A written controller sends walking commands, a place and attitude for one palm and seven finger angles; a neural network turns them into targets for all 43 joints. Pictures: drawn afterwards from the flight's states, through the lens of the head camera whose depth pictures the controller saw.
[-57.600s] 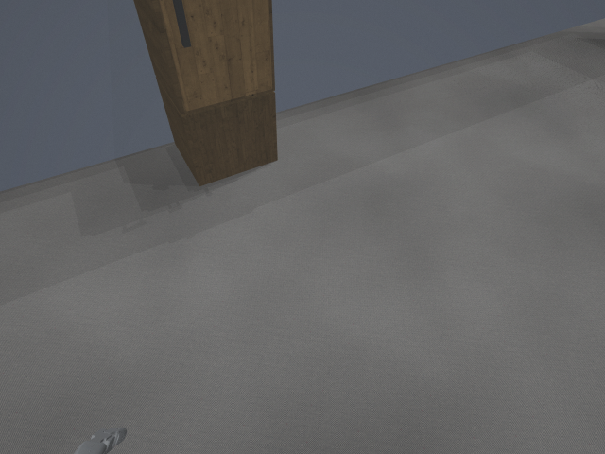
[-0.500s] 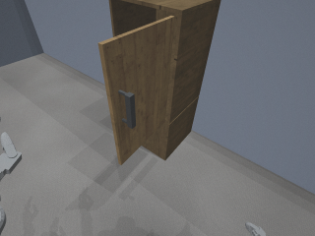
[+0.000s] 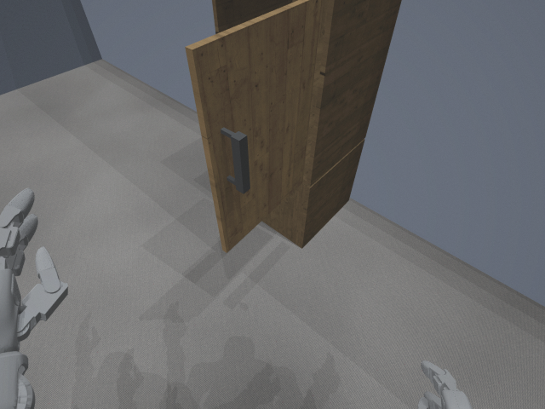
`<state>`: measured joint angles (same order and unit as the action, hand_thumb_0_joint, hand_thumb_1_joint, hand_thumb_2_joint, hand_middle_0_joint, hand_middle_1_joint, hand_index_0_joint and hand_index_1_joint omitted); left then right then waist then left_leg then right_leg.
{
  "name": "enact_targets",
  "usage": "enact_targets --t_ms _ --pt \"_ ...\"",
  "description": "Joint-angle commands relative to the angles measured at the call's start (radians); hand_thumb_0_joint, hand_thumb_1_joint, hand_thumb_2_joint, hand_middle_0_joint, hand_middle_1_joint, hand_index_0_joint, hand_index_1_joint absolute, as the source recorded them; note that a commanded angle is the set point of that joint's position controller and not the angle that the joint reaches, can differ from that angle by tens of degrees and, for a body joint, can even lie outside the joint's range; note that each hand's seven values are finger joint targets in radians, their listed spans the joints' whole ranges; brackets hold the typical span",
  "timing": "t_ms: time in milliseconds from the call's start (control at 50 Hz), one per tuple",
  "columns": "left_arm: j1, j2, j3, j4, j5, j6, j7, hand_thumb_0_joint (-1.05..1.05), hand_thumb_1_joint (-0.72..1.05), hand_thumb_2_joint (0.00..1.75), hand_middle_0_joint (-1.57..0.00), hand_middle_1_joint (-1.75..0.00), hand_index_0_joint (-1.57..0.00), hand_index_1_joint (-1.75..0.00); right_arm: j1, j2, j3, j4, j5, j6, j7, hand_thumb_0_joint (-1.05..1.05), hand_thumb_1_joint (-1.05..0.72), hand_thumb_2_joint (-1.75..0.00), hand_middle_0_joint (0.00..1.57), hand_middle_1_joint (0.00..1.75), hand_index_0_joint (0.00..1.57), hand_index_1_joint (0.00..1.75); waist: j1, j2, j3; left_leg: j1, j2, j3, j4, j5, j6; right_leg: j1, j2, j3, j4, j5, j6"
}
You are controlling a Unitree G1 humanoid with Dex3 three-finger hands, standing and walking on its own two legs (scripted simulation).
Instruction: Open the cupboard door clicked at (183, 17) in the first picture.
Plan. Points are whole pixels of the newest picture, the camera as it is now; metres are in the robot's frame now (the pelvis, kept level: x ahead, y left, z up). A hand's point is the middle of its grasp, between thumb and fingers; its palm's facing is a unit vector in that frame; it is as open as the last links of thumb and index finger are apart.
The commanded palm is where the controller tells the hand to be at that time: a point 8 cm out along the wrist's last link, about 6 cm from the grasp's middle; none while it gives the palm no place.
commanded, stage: stop stepping back and stand still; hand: left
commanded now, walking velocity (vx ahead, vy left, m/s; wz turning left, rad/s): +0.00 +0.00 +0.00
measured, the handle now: (234, 160) +0.61 +0.13 +0.00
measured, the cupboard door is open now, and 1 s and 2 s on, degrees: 92 92 92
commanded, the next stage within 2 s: let the arm hang, fingers relaxed in 0.54 s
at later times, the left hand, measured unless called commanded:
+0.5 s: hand (20, 297) +0.19 +0.28 +0.15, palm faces +0.40 -0.81 -0.43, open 7.4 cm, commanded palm +0.13 +0.33 +0.18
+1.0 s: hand out of the picture +0.04 +0.19 -0.18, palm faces +0.00 -0.99 -0.17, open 7.0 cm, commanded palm none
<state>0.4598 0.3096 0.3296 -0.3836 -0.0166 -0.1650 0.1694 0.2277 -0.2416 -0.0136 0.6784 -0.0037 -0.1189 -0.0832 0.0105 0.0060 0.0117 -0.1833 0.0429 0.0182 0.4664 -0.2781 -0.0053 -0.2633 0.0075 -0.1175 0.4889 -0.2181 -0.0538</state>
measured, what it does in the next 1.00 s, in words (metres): stands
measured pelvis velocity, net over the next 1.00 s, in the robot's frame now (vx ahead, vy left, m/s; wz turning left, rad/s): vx -0.03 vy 0.02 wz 0.01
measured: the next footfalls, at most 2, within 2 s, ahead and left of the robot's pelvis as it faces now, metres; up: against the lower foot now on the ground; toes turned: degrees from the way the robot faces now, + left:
none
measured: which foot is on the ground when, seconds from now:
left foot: down 0.00-1.00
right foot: down 0.00-1.00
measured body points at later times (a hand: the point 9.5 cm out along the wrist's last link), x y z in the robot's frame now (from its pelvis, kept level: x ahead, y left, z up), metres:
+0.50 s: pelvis -0.02 +0.03 +0.00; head +0.00 +0.04 +0.45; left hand +0.17 +0.32 +0.18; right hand +0.12 -0.20 -0.09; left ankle -0.01 +0.14 -0.74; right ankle +0.03 -0.08 -0.74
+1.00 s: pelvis -0.03 +0.02 +0.00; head +0.01 +0.04 +0.44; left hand +0.04 +0.25 -0.16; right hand +0.01 -0.25 -0.14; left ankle -0.01 +0.14 -0.74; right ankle +0.03 -0.08 -0.74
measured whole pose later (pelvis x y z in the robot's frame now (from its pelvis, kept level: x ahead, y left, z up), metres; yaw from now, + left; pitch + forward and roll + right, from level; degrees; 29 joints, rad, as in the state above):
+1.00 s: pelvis -0.03 +0.02 +0.00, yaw +1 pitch -1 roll +1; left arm 0.22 0.20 0.01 0.87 0.02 0.04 0.01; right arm 0.24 -0.23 0.00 0.95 -0.03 0.03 0.00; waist -0.02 -0.06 0.09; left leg -0.27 0.01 0.02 0.54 -0.26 0.00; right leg -0.33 -0.03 -0.11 0.54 -0.20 -0.04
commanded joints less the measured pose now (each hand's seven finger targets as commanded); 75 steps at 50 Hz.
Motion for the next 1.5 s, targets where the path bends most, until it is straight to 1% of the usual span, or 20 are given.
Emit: enact_targets --t_ms 0,40,140,220,260,380,580,600,620,640,700,740,780,840,920,960,1020,1160,1260,1480 --pt "0.023 0.339 0.250 -0.436 -0.004 -0.106 0.032 0.00 0.90 0.90 -0.20 -0.30 -0.20 -0.30 -0.097 -0.072 -0.025 -0.212 0.005 -0.055 0.001 0.00 -0.90 -0.90 0.20 0.30 0.20 0.30 0.004 0.193 -0.167 0.015 0.087 -0.054 -0.068 0.405 0.048 0.162 -0.064 0.134 -0.004 0.256 0.052" --pt "0.068 0.318 0.247 -0.422 -0.010 -0.104 0.028 0.00 0.90 0.90 -0.20 -0.30 -0.20 -0.30 -0.096 -0.067 -0.019 -0.220 0.009 -0.050 0.011 0.00 -0.90 -0.90 0.20 0.30 0.20 0.30 0.001 0.223 -0.123 -0.099 0.068 -0.027 -0.079 0.319 0.026 0.222 -0.055 0.116 -0.012 0.242 0.051" --pt "0.112 0.244 0.211 -0.227 -0.028 -0.090 0.018 0.00 0.90 0.90 -0.20 -0.30 -0.20 -0.30 -0.074 -0.080 -0.024 -0.211 0.015 -0.035 0.019 0.00 -0.90 -0.90 0.20 0.30 0.20 0.30 -0.016 0.037 -0.046 -0.175 0.036 -0.024 -0.067 0.008 0.014 0.161 -0.082 0.197 -0.127 0.065 0.046" --pt "0.073 0.230 0.175 -0.169 -0.025 -0.075 0.008 0.00 0.90 0.90 -0.20 -0.30 -0.20 -0.30 -0.080 -0.088 -0.023 -0.204 0.016 -0.023 0.016 0.00 -0.90 -0.90 0.20 0.30 0.20 0.30 -0.023 -0.036 -0.012 -0.150 0.037 -0.040 -0.077 -0.046 0.023 0.075 -0.085 0.203 -0.181 -0.068 0.052" --pt "0.033 0.233 0.160 -0.202 -0.020 -0.071 0.005 0.00 0.90 0.90 -0.20 -0.30 -0.20 -0.30 -0.083 -0.093 -0.021 -0.206 0.015 -0.024 0.014 0.00 -0.90 -0.90 0.20 0.30 0.20 0.30 -0.020 -0.028 -0.029 -0.150 0.042 -0.052 -0.109 -0.047 0.027 0.093 -0.070 0.179 -0.165 -0.069 0.060" --pt "-0.067 0.300 0.190 -0.420 0.000 -0.078 0.019 0.00 0.90 0.90 -0.20 -0.30 -0.20 -0.30 -0.100 -0.086 -0.012 -0.221 0.008 -0.050 0.000 0.00 -0.90 -0.90 0.20 0.30 0.20 0.30 0.001 0.166 -0.090 -0.180 0.070 -0.078 -0.197 0.001 0.035 0.210 -0.031 0.098 -0.031 0.070 0.072" --pt "0.132 0.235 0.204 -0.227 -0.024 -0.083 0.015 0.00 0.90 0.90 -0.20 -0.30 -0.20 -0.30 -0.075 -0.078 -0.021 -0.199 0.011 -0.035 0.012 0.00 -0.90 -0.90 0.20 0.30 0.20 0.30 -0.010 0.040 -0.071 -0.174 0.042 -0.035 -0.118 0.066 0.004 0.191 -0.067 0.128 -0.089 0.155 0.051" --pt "0.117 0.228 0.191 -0.224 -0.024 -0.084 0.013 0.00 0.90 0.90 -0.20 -0.30 -0.20 -0.30 -0.078 -0.077 -0.017 -0.199 0.012 -0.031 0.012 0.00 -0.90 -0.90 0.20 0.30 0.20 0.30 -0.013 0.032 -0.061 -0.185 0.045 -0.042 -0.122 0.058 0.006 0.187 -0.069 0.128 -0.089 0.144 0.054" --pt "-0.015 0.107 -0.230 0.487 0.062 0.062 -0.141 0.00 0.90 0.90 -0.20 -0.30 -0.20 -0.30 -0.135 -0.259 -0.073 0.034 0.010 -0.074 0.099 0.00 -0.90 -0.90 0.20 0.30 0.20 0.30 -0.055 0.023 0.038 -0.221 0.049 -0.057 0.053 0.235 0.021 0.020 -0.138 0.095 0.034 0.271 0.025" --pt "-0.028 0.087 -0.201 0.521 0.046 0.134 -0.165 0.00 0.90 0.90 -0.20 -0.30 -0.20 -0.30 -0.048 -0.212 -0.073 0.039 0.009 -0.014 0.098 0.00 -0.90 -0.90 0.20 0.30 0.20 0.30 -0.039 0.032 -0.035 -0.134 0.054 -0.039 0.035 0.303 0.013 -0.016 -0.132 0.145 0.018 0.221 0.009" --pt "-0.113 0.066 -0.219 0.586 0.052 0.154 -0.171 0.00 0.90 0.90 -0.20 -0.30 -0.20 -0.30 -0.049 -0.205 -0.057 0.025 -0.010 0.030 0.088 0.00 -0.90 -0.90 0.20 0.30 0.20 0.30 -0.024 -0.005 -0.050 -0.213 0.106 -0.119 -0.029 0.269 0.070 0.006 -0.075 0.096 0.105 0.057 0.015" --pt "-0.155 0.093 -0.227 0.698 0.056 0.152 -0.172 0.00 0.90 0.90 -0.20 -0.30 -0.20 -0.30 -0.079 -0.218 -0.046 0.036 -0.018 0.050 0.086 0.00 -0.90 -0.90 0.20 0.30 0.20 0.30 -0.008 -0.140 -0.060 -0.229 0.098 -0.135 -0.032 0.198 0.078 0.064 -0.086 0.122 0.074 0.058 0.010" --pt "-0.189 0.115 -0.236 0.826 0.060 0.152 -0.169 0.00 0.90 0.90 -0.20 -0.30 -0.20 -0.30 -0.061 -0.194 -0.042 0.056 -0.019 0.074 0.088 0.00 -0.90 -0.90 0.20 0.30 0.20 0.30 -0.013 -0.243 -0.096 -0.161 0.030 -0.086 0.035 0.105 0.059 0.047 -0.152 0.187 -0.006 0.079 -0.019" --pt "-0.255 0.107 -0.268 0.985 0.047 0.165 -0.160 0.00 0.90 0.90 -0.20 -0.30 -0.20 -0.30 -0.009 -0.131 -0.022 0.121 -0.023 0.110 0.086 0.00 -0.90 -0.90 0.20 0.30 0.20 0.30 -0.039 -0.181 -0.114 -0.056 -0.023 -0.032 0.069 0.029 0.037 -0.013 -0.207 0.234 -0.095 -0.037 -0.048" --pt "-0.252 0.073 -0.287 1.154 0.037 0.166 -0.152 0.00 0.90 0.90 -0.20 -0.30 -0.20 -0.30 -0.024 -0.103 -0.006 0.190 -0.024 0.119 0.080 0.00 -0.90 -0.90 0.20 0.30 0.20 0.30 -0.020 0.119 -0.077 -0.103 0.028 -0.086 -0.056 0.039 0.040 0.042 -0.138 0.179 -0.080 -0.091 -0.003" --pt "-0.216 0.052 -0.274 1.221 0.038 0.162 -0.150 0.00 0.90 0.90 -0.20 -0.30 -0.20 -0.30 -0.031 -0.100 -0.011 0.216 -0.027 0.120 0.073 0.00 -0.90 -0.90 0.20 0.30 0.20 0.30 -0.002 0.191 -0.066 -0.148 0.039 -0.092 -0.093 -0.012 0.039 0.104 -0.123 0.158 -0.091 -0.060 0.002" --pt "-0.223 0.061 -0.277 1.294 0.033 0.157 -0.149 0.00 0.90 0.90 -0.20 -0.30 -0.20 -0.30 0.011 -0.100 -0.016 0.260 -0.023 0.126 0.070 0.00 -0.90 -0.90 0.20 0.30 0.20 0.30 -0.002 0.180 -0.039 -0.163 0.041 -0.090 -0.113 -0.053 0.033 0.134 -0.128 0.156 -0.127 -0.065 -0.004" --pt "-0.255 0.073 -0.277 1.402 0.029 0.149 -0.152 0.00 0.90 0.90 -0.20 -0.30 -0.20 -0.30 0.100 -0.109 -0.026 0.342 -0.020 0.126 0.065 0.00 -0.90 -0.90 0.20 0.30 0.20 0.30 -0.015 -0.015 0.042 -0.119 0.043 -0.078 -0.139 -0.052 0.039 0.082 -0.135 0.164 -0.203 -0.142 -0.007" --pt "-0.259 0.079 -0.276 1.440 0.030 0.151 -0.149 0.00 0.90 0.90 -0.20 -0.30 -0.20 -0.30 0.121 -0.107 -0.025 0.377 -0.022 0.127 0.065 0.00 -0.90 -0.90 0.20 0.30 0.20 0.30 -0.020 -0.066 0.062 -0.083 0.037 -0.062 -0.139 -0.056 0.044 0.039 -0.137 0.177 -0.232 -0.202 -0.005" --pt "-0.270 0.076 -0.278 1.471 0.028 0.144 -0.145 0.00 0.90 0.90 -0.20 -0.30 -0.20 -0.30 0.079 -0.099 -0.015 0.408 -0.018 0.113 0.063 0.00 -0.90 -0.90 0.20 0.30 0.20 0.30 -0.008 -0.013 0.035 -0.053 0.055 -0.061 -0.166 0.069 0.039 0.111 -0.134 0.152 -0.197 -0.028 0.000"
